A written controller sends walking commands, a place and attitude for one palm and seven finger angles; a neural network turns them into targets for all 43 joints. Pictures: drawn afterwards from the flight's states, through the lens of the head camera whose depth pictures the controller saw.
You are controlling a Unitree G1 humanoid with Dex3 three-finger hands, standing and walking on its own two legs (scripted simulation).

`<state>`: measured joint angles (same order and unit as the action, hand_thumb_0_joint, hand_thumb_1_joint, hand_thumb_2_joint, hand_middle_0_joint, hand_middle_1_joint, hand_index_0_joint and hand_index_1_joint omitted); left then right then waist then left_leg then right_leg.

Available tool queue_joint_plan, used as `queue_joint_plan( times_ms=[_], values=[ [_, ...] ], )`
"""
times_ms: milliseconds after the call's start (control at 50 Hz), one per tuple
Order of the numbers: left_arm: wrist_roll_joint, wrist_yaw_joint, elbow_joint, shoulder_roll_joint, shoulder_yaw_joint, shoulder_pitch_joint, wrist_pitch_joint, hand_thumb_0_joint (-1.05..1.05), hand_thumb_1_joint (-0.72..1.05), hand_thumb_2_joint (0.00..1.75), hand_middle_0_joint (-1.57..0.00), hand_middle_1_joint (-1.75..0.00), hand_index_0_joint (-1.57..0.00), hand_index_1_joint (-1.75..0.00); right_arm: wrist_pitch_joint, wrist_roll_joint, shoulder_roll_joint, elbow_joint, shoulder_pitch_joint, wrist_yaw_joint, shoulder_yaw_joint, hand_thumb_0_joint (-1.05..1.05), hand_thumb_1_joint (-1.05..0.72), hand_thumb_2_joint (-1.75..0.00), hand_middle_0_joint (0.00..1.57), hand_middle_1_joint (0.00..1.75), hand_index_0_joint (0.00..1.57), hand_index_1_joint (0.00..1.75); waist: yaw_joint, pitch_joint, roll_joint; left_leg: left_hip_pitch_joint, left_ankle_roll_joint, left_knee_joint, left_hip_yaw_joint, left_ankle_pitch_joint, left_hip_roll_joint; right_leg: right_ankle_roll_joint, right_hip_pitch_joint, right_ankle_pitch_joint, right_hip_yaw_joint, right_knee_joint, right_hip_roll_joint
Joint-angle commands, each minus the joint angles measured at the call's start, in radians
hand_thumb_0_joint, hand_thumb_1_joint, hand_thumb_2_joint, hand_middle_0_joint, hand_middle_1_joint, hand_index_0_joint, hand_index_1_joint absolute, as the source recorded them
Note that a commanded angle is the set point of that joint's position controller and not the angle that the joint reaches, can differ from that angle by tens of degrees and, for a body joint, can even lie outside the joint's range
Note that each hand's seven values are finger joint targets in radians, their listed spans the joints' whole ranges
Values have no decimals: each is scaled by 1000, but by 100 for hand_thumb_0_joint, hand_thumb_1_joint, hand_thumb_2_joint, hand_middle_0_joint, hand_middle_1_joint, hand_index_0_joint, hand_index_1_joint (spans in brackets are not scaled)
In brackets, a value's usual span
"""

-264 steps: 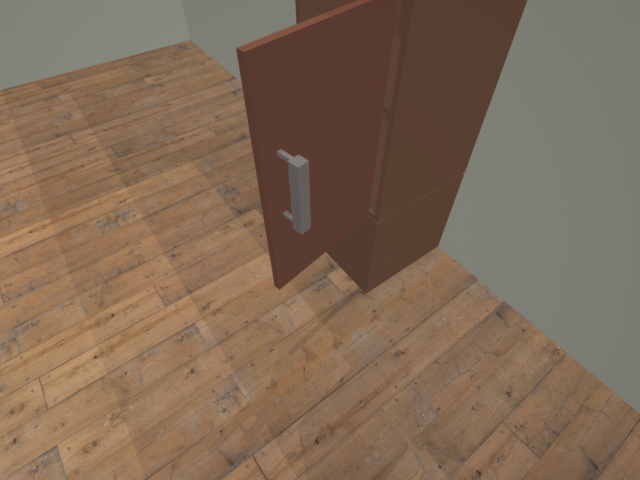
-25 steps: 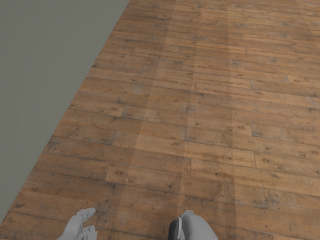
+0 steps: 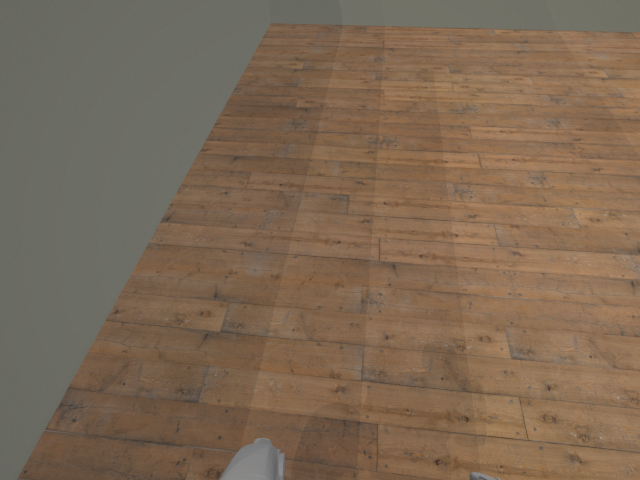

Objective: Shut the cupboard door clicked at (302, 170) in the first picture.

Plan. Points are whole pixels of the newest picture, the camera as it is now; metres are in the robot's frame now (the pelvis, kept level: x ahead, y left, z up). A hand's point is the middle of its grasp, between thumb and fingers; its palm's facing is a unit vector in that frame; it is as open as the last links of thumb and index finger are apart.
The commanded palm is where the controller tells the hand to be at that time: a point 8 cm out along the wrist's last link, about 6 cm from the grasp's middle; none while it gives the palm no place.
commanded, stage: walk to a spot facing it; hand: left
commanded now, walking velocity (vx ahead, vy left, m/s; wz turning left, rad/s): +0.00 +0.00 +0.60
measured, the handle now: out of the picture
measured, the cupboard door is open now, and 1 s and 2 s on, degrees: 100 100 100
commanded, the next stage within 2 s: none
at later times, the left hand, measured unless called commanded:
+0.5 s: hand (217, 403) +0.25 +0.20 -0.17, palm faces +0.23 -0.96 -0.18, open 7.3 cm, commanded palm none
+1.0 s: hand (259, 425) +0.22 +0.12 -0.15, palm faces +0.51 -0.81 -0.29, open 7.3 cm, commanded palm none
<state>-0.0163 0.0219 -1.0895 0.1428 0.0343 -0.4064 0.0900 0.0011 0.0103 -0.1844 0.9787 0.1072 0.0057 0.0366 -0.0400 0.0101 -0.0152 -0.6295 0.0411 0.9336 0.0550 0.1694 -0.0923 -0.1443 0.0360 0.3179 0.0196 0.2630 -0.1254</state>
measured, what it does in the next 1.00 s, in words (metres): walks ahead, turning left: left foot, then right foot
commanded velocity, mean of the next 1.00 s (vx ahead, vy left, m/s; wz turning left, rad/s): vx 0.00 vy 0.00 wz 0.60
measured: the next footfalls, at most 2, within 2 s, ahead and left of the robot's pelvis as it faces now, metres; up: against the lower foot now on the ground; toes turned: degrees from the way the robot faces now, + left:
left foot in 0.16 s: +0.20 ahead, +0.07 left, +0.00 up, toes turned +9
right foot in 0.68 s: +0.29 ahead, -0.14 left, +0.00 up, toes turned +18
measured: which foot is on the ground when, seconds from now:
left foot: up 0.00-0.14, down 0.16-0.68, up 0.70-1.00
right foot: down 0.00-0.14, up 0.16-0.66, down 0.68-1.00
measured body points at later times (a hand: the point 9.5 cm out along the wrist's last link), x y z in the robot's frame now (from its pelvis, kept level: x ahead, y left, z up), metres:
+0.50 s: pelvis +0.19 +0.00 +0.00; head +0.23 +0.04 +0.45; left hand +0.24 +0.25 -0.15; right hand +0.22 -0.24 -0.13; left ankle +0.16 +0.07 -0.74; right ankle +0.25 -0.19 -0.65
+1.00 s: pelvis +0.27 -0.08 +0.00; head +0.33 -0.07 +0.45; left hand +0.19 +0.17 -0.13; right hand +0.48 -0.27 -0.15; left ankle +0.17 +0.06 -0.65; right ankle +0.26 -0.15 -0.74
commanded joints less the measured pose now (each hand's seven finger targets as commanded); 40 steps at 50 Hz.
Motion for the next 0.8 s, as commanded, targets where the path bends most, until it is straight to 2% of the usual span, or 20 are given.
queue_joint_plan(
  times_ms=[0, 60, 80, 100, 120, 140, 160, 200, 240, 280, 340, 520, 580, 620, 640, 660, 680, 700, 740, 780],
  values=[
    [-1, 22, -23, 113, 0, -135, 16, 0, 90, 90, -20, -30, -20, -30, -26, -7, -33, -52, -60, 2, -1, 0, -90, -90, 20, 30, 20, 30, 17, 89, 129, -34, -27, -142, 76, 35, 85, 156, 85, -1238, -72, 59, 300],
    [3, 32, -26, 147, 6, -115, 18, 0, 90, 90, -20, -30, -20, -30, -39, -10, -40, 2, 57, -18, -5, 0, -90, -90, 20, 30, 20, 30, 74, 23, 147, 205, -81, -284, 162, 21, 204, 195, 79, -1551, -5, 210, 277],
    [8, 31, -20, 158, 8, -85, 13, 0, 90, 90, -20, -30, -20, -30, -38, -8, -63, 32, 148, -26, 1, 0, -90, -90, 20, 30, 20, 30, 122, -8, 152, 326, -99, -343, 149, -48, 204, 212, 26, -1523, 6, 320, 277],
    [13, 28, -7, 165, 8, -41, 7, 0, 90, 90, -20, -30, -20, -30, -34, -3, -102, 69, 272, -27, 14, 0, -90, -90, 20, 30, 20, 30, 184, -59, 121, 507, -129, -403, 66, -236, 130, 222, -92, -1324, 21, 520, 272],
    [33, 23, 19, 135, 9, -35, 3, 0, 90, 90, -20, -30, -20, -30, -34, 19, -169, 78, 388, -31, 33, 0, -90, -90, 20, 30, 20, 30, 224, -144, -34, 755, -255, -386, -188, -695, -109, 243, -341, -648, 77, 878, 179],
    [43, 27, 62, 82, -3, -59, 3, 0, 90, 90, -20, -30, -20, -30, -33, 8, -213, 74, 426, -37, 30, 0, -90, -90, 20, 30, 20, 30, 177, -239, -172, 824, -397, -421, -483, -1199, -342, 223, -514, 283, -1, 1169, 78],
    [21, 40, 77, 120, 9, -27, -17, 0, 90, 90, -20, -30, -20, -30, -26, -3, -193, 63, 356, -34, 20, 0, -90, -90, 20, 30, 20, 30, 137, -175, -42, 712, -408, -443, -412, -1055, -338, 178, -534, 249, -107, 1187, 123],
    [-5, 21, 107, 77, 17, 4, -48, 0, 90, 90, -20, -30, -20, -30, -32, 0, -132, 10, 211, -49, 5, 0, -90, -90, 20, 30, 20, 30, 53, 50, -64, 418, -317, -561, -334, -629, -250, 210, -604, 136, -76, 1125, 169],
    [-12, 4, 86, 57, 24, -9, -77, 0, 90, 90, -20, -30, -20, -30, -40, 2, -105, 9, 187, -50, -4, 0, -90, -90, 20, 30, 20, 30, 7, 69, -24, 304, -236, -603, -246, -639, -160, 222, -544, 40, -44, 1046, 174],
    [-9, 4, 91, 56, 33, -16, -96, 0, 90, 90, -20, -30, -20, -30, -44, 1, -128, 1, 181, -45, 7, 0, -90, -90, 20, 30, 20, 30, -5, 2, -37, 306, -198, -588, -185, -639, -121, 236, -517, -4, -34, 992, 176],
    [-8, 2, 115, 86, 43, 48, -109, 0, 90, 90, -20, -30, -20, -30, -37, -2, -158, -3, 200, -37, 23, 0, -90, -90, 20, 30, 20, 30, 6, -51, -68, 351, -172, -592, -219, -551, -92, 254, -569, -65, -36, 956, 184],
    [5, -2, 241, 121, 31, 360, -96, 0, 90, 90, -20, -30, -20, -30, -11, 13, -182, 0, 290, -36, 56, 0, -90, -90, 20, 30, 20, 30, 85, -39, -169, 494, -196, -495, -341, -675, -81, 255, -580, 39, -13, 616, 138],
    [14, 2, 259, 140, 32, 345, -88, 0, 90, 90, -20, -30, -20, -30, 1, 14, -206, -26, 248, -40, 69, 0, -90, -90, 20, 30, 20, 30, 71, -65, -199, 486, -189, -451, -407, -667, -92, 230, -451, 71, -30, 433, 120],
    [15, 3, 240, 166, 35, 263, -71, 0, 90, 90, -20, -30, -20, -30, 2, 3, -200, -45, 211, -38, 75, 0, -90, -90, 20, 30, 20, 30, 29, -106, -144, 428, -131, -369, -389, -532, -45, 222, -250, -137, -40, 163, 134],
    [9, 9, 224, 222, 47, 210, -59, 0, 90, 90, -20, -30, -20, -30, -2, -9, -173, -53, 219, -30, 73, 0, -90, -90, 20, 30, 20, 30, 13, -159, -31, 248, -72, -296, -331, -295, -1, 198, 16, -398, -113, 108, 253],
    [-1, 24, 217, 316, 67, 161, -56, 0, 90, 90, -20, -30, -20, -30, -6, -17, -103, -76, 244, -27, 63, 0, -90, -90, 20, 30, 20, 30, -2, -229, 302, 0, 10, -37, -145, 379, 143, 82, 252, -804, -383, 166, 566],
    [0, 26, 216, 315, 57, 128, -63, 0, 90, 90, -20, -30, -20, -30, 5, -7, -157, -90, 222, -31, 70, 0, -90, -90, 20, 30, 20, 30, -9, -225, 264, 26, 20, 180, -104, 551, 131, -21, 116, -978, -369, 188, 673],
    [1, 32, 231, 263, 45, 177, -66, 0, 90, 90, -20, -30, -20, -30, 15, 0, -153, -86, 210, -28, 69, 0, -90, -90, 20, 30, 20, 30, 17, -148, 207, 25, 19, 261, -127, 471, 98, -26, 44, -994, -269, 186, 612],
    [7, 28, 241, 213, 28, 236, -70, 0, 90, 90, -20, -30, -20, -30, 42, -1, -139, -60, 158, -10, 63, 0, -90, -90, 20, 30, 20, 30, 53, -54, 216, 11, 38, 335, -90, 336, 58, 49, -54, -952, -103, 166, 476],
    [8, 23, 249, 198, 24, 237, -67, 0, 90, 90, -20, -30, -20, -30, 56, 0, -125, -68, 133, 4, 55, 0, -90, -90, 20, 30, 20, 30, 63, -29, 225, 27, 43, 313, -56, 252, 57, 99, -93, -905, 0, 142, 423]
  ],
)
